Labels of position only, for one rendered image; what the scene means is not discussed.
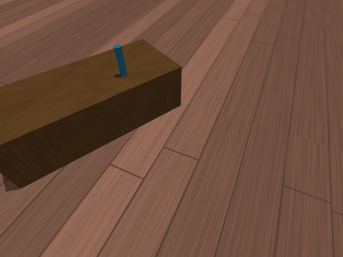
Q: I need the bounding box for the can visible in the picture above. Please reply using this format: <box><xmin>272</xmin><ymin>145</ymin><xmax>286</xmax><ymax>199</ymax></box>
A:
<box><xmin>114</xmin><ymin>44</ymin><xmax>127</xmax><ymax>77</ymax></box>

